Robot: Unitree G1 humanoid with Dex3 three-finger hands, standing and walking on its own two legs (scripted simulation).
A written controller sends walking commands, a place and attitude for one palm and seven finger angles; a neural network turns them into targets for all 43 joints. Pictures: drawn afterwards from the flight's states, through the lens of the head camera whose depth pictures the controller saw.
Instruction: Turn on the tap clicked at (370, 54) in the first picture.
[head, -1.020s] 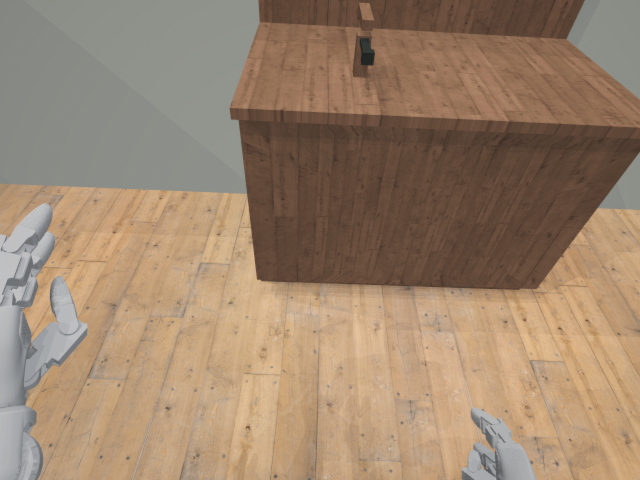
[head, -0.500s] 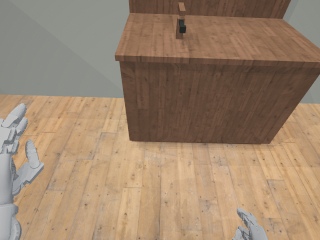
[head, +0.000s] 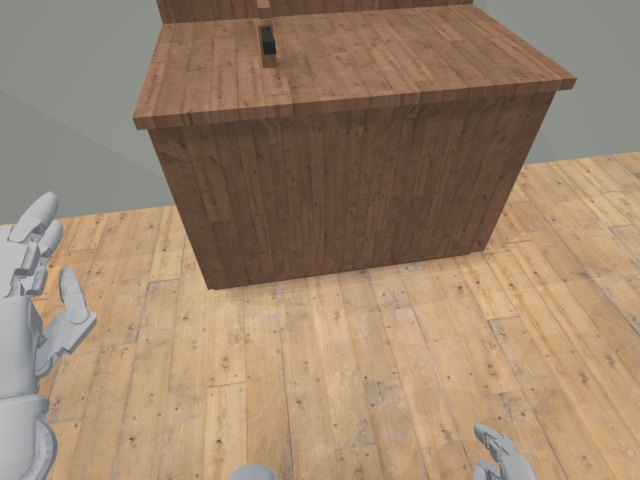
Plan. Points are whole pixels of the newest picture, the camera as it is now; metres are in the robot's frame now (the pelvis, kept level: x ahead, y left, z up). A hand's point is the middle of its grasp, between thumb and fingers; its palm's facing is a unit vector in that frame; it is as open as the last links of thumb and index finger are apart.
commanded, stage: walk to a spot facing it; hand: left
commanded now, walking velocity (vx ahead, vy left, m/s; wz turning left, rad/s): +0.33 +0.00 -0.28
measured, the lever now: (269, 46) +0.96 +0.20 +0.14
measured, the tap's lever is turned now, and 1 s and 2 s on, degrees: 0 0 0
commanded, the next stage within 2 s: turn to face it in 0.50 s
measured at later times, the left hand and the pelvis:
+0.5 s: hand (141, 196) +0.37 +0.24 +0.18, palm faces +0.28 -0.90 -0.33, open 7.4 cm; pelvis +0.11 +0.04 +0.01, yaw -13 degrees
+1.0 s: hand (264, 144) +0.47 +0.11 +0.19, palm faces +0.05 -0.81 -0.58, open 7.4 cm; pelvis +0.19 -0.02 +0.00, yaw -19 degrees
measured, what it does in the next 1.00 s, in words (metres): walks ahead, turning right: left foot, then right foot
